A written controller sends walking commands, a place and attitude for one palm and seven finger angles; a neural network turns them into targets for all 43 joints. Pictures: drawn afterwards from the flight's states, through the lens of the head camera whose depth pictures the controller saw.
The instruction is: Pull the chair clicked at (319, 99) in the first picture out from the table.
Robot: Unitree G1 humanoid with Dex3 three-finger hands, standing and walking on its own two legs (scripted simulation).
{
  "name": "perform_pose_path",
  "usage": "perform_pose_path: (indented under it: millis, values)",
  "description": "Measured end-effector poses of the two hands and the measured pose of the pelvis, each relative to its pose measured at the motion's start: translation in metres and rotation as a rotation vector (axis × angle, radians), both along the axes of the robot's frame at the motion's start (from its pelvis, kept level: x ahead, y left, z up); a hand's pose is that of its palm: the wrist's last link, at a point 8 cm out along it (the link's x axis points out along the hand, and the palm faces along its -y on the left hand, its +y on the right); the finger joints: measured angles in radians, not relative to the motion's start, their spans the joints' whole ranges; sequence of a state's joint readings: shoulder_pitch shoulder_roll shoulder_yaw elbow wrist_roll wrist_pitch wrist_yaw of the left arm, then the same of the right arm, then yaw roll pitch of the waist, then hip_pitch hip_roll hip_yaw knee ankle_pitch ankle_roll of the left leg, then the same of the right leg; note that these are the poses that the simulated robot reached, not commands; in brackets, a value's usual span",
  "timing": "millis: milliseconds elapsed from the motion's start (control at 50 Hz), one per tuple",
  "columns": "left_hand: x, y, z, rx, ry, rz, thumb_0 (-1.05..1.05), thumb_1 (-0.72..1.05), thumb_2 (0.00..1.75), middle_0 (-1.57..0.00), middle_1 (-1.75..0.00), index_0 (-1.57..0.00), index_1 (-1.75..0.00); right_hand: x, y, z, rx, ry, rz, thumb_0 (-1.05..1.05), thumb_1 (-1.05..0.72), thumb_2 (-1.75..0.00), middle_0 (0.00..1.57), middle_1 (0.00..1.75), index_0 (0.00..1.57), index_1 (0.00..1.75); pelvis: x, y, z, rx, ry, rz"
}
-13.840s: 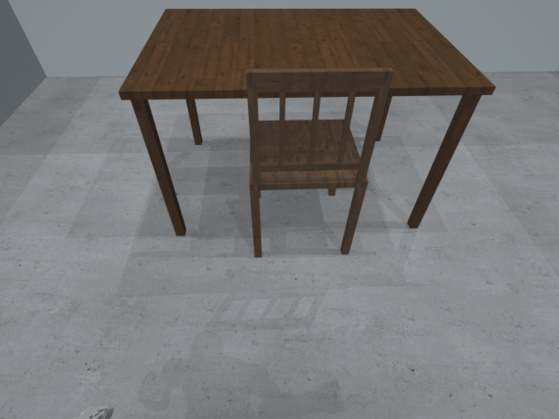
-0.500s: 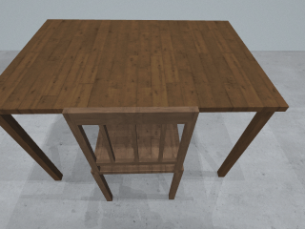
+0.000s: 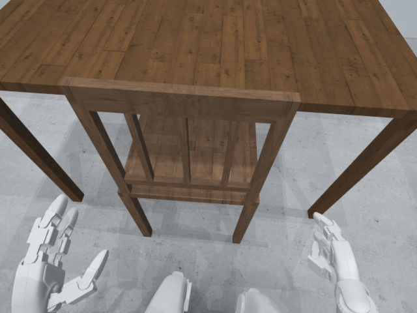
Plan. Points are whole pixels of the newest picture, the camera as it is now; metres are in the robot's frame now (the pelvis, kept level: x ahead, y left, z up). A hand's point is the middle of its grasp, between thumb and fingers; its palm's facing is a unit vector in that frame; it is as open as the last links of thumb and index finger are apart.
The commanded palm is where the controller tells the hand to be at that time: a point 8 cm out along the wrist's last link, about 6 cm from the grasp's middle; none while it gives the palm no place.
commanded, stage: raise the hand toward the chair's back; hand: left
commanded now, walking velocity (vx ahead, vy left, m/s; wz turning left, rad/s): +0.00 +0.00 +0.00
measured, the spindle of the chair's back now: (185, 153) +0.44 +0.12 -0.01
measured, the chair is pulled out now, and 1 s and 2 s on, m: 0.00 0.00 0.00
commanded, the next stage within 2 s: aim the fingers beside a spindle in 1.52 s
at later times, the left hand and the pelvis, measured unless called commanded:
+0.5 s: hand (107, 233) +0.23 +0.21 +0.03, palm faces +0.01 -1.00 -0.03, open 14.9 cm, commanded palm +0.20 +0.27 +0.06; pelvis +0.01 +0.03 +0.01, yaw -2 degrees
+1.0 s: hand (71, 202) +0.26 +0.26 +0.09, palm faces +0.10 -0.99 -0.07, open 16.9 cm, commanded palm +0.24 +0.31 +0.07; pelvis +0.01 +0.06 +0.02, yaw -2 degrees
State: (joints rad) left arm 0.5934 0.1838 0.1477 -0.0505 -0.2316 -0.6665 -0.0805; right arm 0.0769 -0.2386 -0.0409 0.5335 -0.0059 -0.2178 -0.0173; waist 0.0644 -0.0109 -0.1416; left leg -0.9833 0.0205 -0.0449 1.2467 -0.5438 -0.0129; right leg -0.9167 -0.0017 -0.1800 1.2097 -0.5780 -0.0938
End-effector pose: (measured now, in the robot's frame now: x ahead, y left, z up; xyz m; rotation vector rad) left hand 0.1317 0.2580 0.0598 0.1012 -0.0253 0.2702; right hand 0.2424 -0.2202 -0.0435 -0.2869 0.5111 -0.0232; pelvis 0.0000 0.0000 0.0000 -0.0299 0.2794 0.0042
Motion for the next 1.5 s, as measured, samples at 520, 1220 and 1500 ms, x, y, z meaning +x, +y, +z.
perform_pose_path:
  millis: [520, 1220, 1500]
  values:
    - [0.078, 0.003, -0.025, -0.095, 0.165, -0.263, 0.0, -0.18, 0.44, -0.09, -0.12, -0.09, -0.13, -0.081, -0.022, -0.02, -0.056, 0.222, -0.252, 0.02, -0.9, -0.9, 0.2, 0.3, 0.2, 0.3, 0.01, 0.03, 0.01, -0.006, 0.033, -0.034]
    - [0.107, 0.044, 0.004, -0.088, 0.135, -0.224, -0.01, -0.5, 0.3, -0.06, -0.08, -0.06, -0.08, -0.087, 0.025, 0.001, -0.028, 0.241, -0.198, 0.01, -0.9, -0.9, 0.2, 0.3, 0.2, 0.3, 0.013, 0.056, 0.03, -0.028, 0.0, -0.033]
    - [0.107, 0.034, -0.003, -0.093, 0.146, -0.214, -0.01, -0.5, 0.3, -0.06, -0.07, -0.06, -0.08, -0.072, 0.018, -0.005, -0.008, 0.229, -0.176, 0.01, -0.9, -0.9, 0.2, 0.3, 0.2, 0.3, 0.014, 0.044, 0.026, -0.021, 0.008, -0.03]
